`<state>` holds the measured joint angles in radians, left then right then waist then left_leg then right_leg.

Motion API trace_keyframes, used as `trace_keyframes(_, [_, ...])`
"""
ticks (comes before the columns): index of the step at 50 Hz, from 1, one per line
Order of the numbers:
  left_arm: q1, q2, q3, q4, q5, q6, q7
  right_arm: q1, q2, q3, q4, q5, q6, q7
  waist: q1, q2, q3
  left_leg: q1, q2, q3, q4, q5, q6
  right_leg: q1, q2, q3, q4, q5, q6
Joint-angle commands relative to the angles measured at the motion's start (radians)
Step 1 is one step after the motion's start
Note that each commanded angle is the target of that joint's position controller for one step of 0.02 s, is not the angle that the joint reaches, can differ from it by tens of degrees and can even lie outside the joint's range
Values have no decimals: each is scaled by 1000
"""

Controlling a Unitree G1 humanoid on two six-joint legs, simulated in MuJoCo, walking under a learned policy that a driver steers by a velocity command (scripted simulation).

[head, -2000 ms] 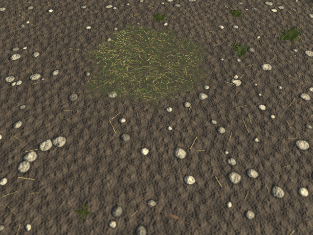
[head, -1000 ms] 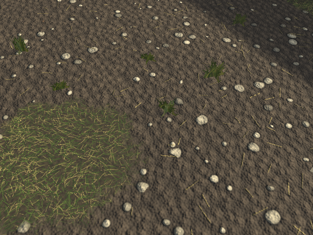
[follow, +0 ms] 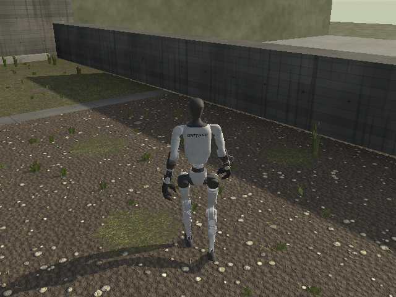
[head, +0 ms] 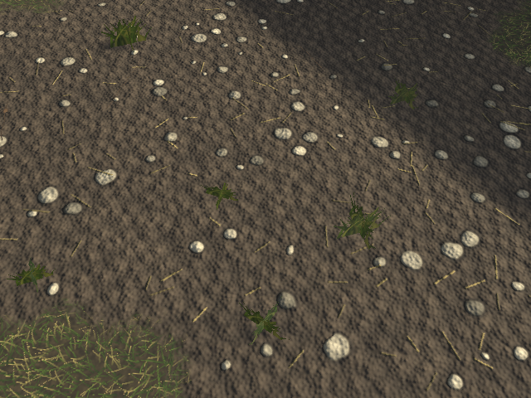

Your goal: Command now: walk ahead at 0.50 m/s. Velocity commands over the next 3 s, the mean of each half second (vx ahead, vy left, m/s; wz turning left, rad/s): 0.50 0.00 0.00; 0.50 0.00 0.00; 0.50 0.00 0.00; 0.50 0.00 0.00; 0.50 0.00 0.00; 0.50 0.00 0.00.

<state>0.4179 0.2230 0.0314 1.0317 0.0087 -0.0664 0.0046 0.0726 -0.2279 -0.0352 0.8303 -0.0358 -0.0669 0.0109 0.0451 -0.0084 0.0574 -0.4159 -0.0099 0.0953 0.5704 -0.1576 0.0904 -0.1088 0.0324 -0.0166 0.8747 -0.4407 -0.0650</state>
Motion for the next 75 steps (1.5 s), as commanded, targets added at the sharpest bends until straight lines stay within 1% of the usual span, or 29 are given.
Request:
trace_keyframes(1, [-36, 120, 29, -85, 7, -18, -6, 218, -153, -49, 37, 24, 8, -3, -91, 59, -99, 452, 352, -515, -335, -129, 181, -510, -61, 77, 387, 73, -30])
trace_keyframes(4, [-29, 65, 22, -72, 29, 11, -20, 182, -73, -24, 66, 23, -11, -6, -19, 84, -16, 247, 237, -302, -414, 20, 107, -384, -118, 55, 249, 156, -8])
trace_keyframes(7, [-86, 54, 22, -90, 29, 28, -32, 252, -102, -31, 107, 28, -31, -5, -12, 69, -6, 250, 220, -236, -449, 120, 124, -431, -131, 26, 192, 223, 18])
trace_keyframes(13, [-339, 41, 11, -171, 18, 27, -38, 348, -97, -25, 153, 27, -31, -6, -64, 65, 44, 315, 179, -150, -473, 220, 109, -515, -135, -26, -108, 414, 53])
trace_keyframes(18, [-458, 48, 6, -214, 15, 21, -33, 426, -105, -25, 193, 18, -27, -18, -98, 74, 54, 448, 217, -136, -430, 339, 107, -500, -101, -49, -261, 423, 26])
trace_keyframes(21, [-439, 66, 15, -220, 16, 10, -28, 410, -119, -30, 204, 10, -20, -28, -71, 79, 44, 519, 245, -128, -346, 506, 91, -436, -73, -55, -319, 321, -16])
trace_keyframes(23, [-254, 88, 32, -162, 20, -4, -16, 376, -131, -33, 204, 11, -15, -29, 14, 70, -48, 501, 217, -91, -122, 730, 63, -193, -10, -86, -396, 288, -55])
trace_keyframes(24, [-75, 126, 50, -102, 34, -15, -5, 371, -115, -26, 197, 15, -14, -26, 79, 33, -150, 386, 171, -56, 90, 636, 42, 51, -41, -46, -420, 304, -89])
trace_keyframes(25, [81, 227, 76, -81, 58, -20, 7, 412, -45, -6, 156, 46, -17, -17, 99, -126, -294, 86, 73, 4, 440, 245, -2, 354, -315, 315, -456, 179, -176])
trace_keyframes(26, [76, 257, 87, -74, 32, -4, -2, 460, -54, -18, 162, 50, -17, -14, 69, -242, -372, -127, -77, -61, 696, -373, -12, 438, -462, 694, -597, 178, -267])
trace_keyframes(27, [-44, 212, 76, -94, 6, 4, -7, 380, -112, -35, 155, 29, -11, -18, 29, -96, -230, -204, 0, -151, 745, -308, 4, 319, -414, 569, -602, 139, -237])
trace_keyframes(28, [-127, 143, 58, -108, 3, 0, -9, 312, -92, -31, 138, 25, -17, -12, 9, -43, -116, -211, 38, -150, 709, -225, 6, 176, -377, 443, -632, 171, -215])
trace_keyframes(29, [-167, 97, 45, -107, 7, -7, -10, 289, -68, -29, 137, 25, -17, -9, -23, -22, -54, -174, 74, -144, 640, -171, 5, 70, -326, 347, -672, 228, -175])
trace_keyframes(31, [-166, 55, 30, -81, 5, -21, -4, 309, -40, -26, 147, -1, 9, 2, -68, -51, -28, -88, 99, -137, 561, -131, -17, -35, -262, 229, -708, 333, -134])
trace_keyframes(35, [-79, 95, 36, -40, 0, -43, -2, 221, -34, -28, 116, -4, 35, 15, -75, -42, -4, -154, 117, -100, 473, -45, -53, -36, -239, 151, -756, 423, -150])
trace_keyframes(40, [0, 86, 28, -15, 1, -38, -2, 16, -31, -19, 47, 9, 34, 20, -31, -41, 40, -228, 119, -60, 232, 107, -81, 19, -207, 88, -779, 495, -138])
trace_keyframes(47, [95, 97, 29, 33, 15, -30, 13, -132, -40, -12, -15, 13, 20, 15, 7, -56, 59, -216, 73, -26, 29, 93, -33, 206, -255, 62, -709, 684, -135])
trace_keyframes(50, [54, 119, 36, 35, 20, -27, 19, -25, -62, -26, 9, 12, 6, 4, -56, -68, 6, -32, 12, 2, -34, -15, 17, 227, -259, 29, -548, 989, -104])
trace_keyframes(51, [36, 122, 36, 34, 17, -23, 17, 115, -74, -37, 56, 8, -2, -3, -118, -49, -63, 134, -22, 21, -95, 9, 40, 202, -231, 2, -387, 1059, -87])
trace_keyframes(52, [28, 106, 30, 22, 10, -23, 14, 298, -119, -56, 113, -8, -13, -14, -182, -12, -167, 393, 38, -47, -109, 20, 77, 57, -187, -27, -166, 916, -67])
trace_keyframes(53, [107, 17, 8, -13, -29, -24, 2, 444, -236, -86, 131, -32, -17, -22, -182, 182, -325, 729, 343, -472, -148, -88, 192, -286, -57, -92, 222, 445, -15])
trace_keyframes(54, [108, 62, 26, -4, -15, -24, 0, 411, -233, -87, 133, 0, -1, -11, -164, 201, -365, 738, 436, -777, -298, -104, 246, -451, 49, 15, 416, -87, -19])
trace_keyframes(55, [14, 96, 40, -25, 1, -18, 1, 283, -192, -76, 115, 21, 5, -8, -115, 100, -194, 593, 388, -622, -306, -173, 212, -523, -30, 73, 455, -5, -32])
trace_keyframes(56, [-46, 82, 36, -42, 4, -24, -5, 201, -120, -56, 99, 23, 0, -4, -93, 49, -95, 448, 349, -505, -345, -140, 185, -517, -68, 70, 404, 81, -33])
trace_keyframes(58, [-53, 46, 35, -40, 22, -8, -11, 166, -48, -33, 118, 25, -13, -8, -33, 64, -15, 278, 257, -336, -401, -18, 114, -427, -119, 62, 286, 152, -21])
trace_keyframes(61, [-50, 20, 33, -39, 32, 21, -25, 238, -58, -30, 154, 24, -35, -12, -10, 66, -20, 246, 222, -246, -424, 126, 114, -400, -125, 33, 232, 193, 8])
trace_keyframes(64, [-179, 30, 33, -86, 30, 33, -30, 293, -82, -32, 172, 25, -39, -13, -25, 60, 19, 273, 210, -206, -463, 144, 121, -506, -149, 10, 129, 288, 36])
trace_keyframes(69, [-370, 17, 18, -153, 16, 28, -35, 375, -75, -23, 193, 24, -36, -14, -72, 66, 44, 342, 182, -144, -465, 260, 103, -524, -129, -35, -132, 422, 52])
trace_keyframes(75, [-479, 35, 17, -205, 13, 14, -30, 446, -87, -26, 231, 11, -29, -29, -95, 76, 59, 521, 236, -131, -392, 435, 106, -516, -90, -57, -286, 370, 2])
